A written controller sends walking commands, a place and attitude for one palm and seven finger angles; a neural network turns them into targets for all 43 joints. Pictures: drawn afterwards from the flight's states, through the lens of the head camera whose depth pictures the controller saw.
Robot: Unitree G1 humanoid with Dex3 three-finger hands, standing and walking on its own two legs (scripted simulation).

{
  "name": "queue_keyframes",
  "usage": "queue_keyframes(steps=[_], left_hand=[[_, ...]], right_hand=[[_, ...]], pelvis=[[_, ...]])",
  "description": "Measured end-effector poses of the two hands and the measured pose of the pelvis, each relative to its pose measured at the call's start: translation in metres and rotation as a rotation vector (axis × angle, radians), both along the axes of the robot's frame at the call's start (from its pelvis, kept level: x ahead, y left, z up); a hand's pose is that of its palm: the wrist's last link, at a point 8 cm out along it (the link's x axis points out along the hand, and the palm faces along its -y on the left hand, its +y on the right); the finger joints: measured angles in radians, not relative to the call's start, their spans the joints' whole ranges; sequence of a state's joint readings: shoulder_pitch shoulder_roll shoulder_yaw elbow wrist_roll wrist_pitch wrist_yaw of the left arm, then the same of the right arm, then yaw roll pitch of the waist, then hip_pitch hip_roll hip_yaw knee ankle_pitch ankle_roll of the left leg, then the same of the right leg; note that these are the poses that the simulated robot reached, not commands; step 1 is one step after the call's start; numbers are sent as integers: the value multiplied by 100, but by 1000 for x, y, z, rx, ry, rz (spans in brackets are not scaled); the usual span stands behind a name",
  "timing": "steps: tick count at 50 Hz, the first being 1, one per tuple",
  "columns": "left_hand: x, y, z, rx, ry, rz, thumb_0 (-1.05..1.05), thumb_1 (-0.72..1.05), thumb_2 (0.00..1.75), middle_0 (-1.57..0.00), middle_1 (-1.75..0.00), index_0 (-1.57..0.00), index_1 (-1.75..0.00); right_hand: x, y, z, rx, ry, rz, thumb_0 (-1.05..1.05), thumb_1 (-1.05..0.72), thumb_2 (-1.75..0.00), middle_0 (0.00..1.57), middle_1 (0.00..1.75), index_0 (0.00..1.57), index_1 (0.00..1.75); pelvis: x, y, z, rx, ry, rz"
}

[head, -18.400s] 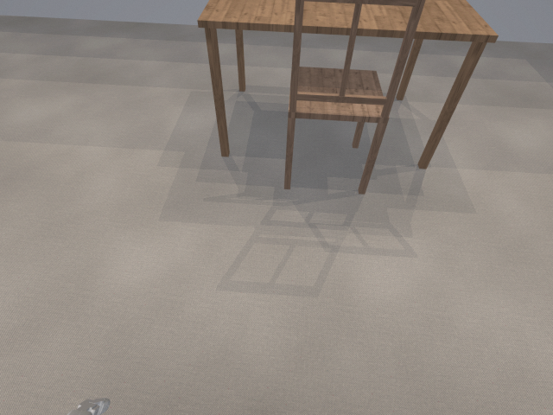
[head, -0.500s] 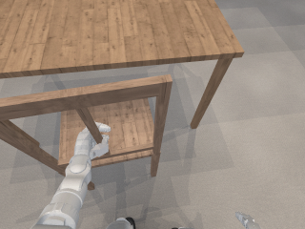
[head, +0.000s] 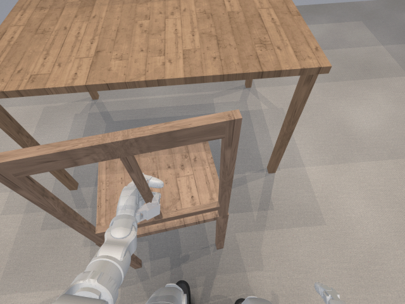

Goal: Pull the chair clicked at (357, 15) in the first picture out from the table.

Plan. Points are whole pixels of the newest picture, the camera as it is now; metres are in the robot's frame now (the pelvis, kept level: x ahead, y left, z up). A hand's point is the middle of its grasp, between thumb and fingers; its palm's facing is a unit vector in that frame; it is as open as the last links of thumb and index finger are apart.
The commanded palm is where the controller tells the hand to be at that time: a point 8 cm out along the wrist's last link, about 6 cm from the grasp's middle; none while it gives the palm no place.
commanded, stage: step backward, pulling the chair out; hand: left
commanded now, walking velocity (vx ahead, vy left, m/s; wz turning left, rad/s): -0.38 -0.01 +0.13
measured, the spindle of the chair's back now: (145, 192) +0.35 +0.15 -0.05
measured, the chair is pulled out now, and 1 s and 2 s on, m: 0.18 0.18 0.29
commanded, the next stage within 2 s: none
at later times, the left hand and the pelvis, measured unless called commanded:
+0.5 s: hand (155, 206) +0.32 +0.12 -0.06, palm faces +0.01 -0.98 -0.18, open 5.2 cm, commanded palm +0.31 +0.17 -0.06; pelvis +0.00 -0.01 +0.00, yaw +1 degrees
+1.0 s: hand (155, 206) +0.32 +0.12 -0.06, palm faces +0.03 -0.98 -0.17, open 5.2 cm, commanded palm +0.31 +0.17 -0.06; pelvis -0.01 -0.01 +0.00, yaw +4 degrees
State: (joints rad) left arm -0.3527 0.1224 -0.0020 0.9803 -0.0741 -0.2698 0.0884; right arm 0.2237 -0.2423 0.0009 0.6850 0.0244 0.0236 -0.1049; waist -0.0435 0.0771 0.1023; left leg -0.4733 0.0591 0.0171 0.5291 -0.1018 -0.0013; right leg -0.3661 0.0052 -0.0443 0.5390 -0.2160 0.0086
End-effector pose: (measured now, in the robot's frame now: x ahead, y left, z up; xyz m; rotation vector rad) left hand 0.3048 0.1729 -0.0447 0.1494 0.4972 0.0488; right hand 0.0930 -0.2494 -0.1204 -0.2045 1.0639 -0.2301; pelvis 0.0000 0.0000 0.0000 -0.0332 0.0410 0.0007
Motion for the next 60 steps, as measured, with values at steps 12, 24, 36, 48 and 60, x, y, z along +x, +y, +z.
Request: queue_keyframes(steps=[12, 24, 36, 48, 60], left_hand=[[-2, 1, 0, 14, -10, -21, 2, 71, 80, -30, -111, -49, -145], [-2, 1, 0, 20, -14, -7, 2, 70, 82, -30, -113, -49, -145], [0, 3, -1, 24, -26, -58, 2, 69, 82, -29, -118, -49, -145], [-1, 0, 0, 22, -14, 19, 3, 68, 83, -30, -118, -49, -145], [-2, 4, 0, 3, -5, -53, 3, 71, 79, -24, -122, -49, -145]], right_hand=[[-8, -11, 4, -51, 15, 5, 1, -91, -90, 20, 30, 20, 30], [13, 1, 2, -15, -30, 47, 1, -91, -90, 20, 30, 20, 30], [18, 3, 6, -56, -18, 71, 1, -91, -90, 20, 30, 20, 30], [10, -3, -1, -16, -7, 72, 1, -91, -90, 20, 30, 20, 30], [7, 5, 13, -65, 32, 112, 1, -91, -90, 20, 30, 20, 30]], pelvis=[[0, 1, 1, 1, -18, 8], [-4, -7, -1, -3, -22, 22], [-1, 2, -2, 7, -28, 39], [-9, -13, -2, 13, -24, 57], [-23, 4, 4, 32, 0, 76]])
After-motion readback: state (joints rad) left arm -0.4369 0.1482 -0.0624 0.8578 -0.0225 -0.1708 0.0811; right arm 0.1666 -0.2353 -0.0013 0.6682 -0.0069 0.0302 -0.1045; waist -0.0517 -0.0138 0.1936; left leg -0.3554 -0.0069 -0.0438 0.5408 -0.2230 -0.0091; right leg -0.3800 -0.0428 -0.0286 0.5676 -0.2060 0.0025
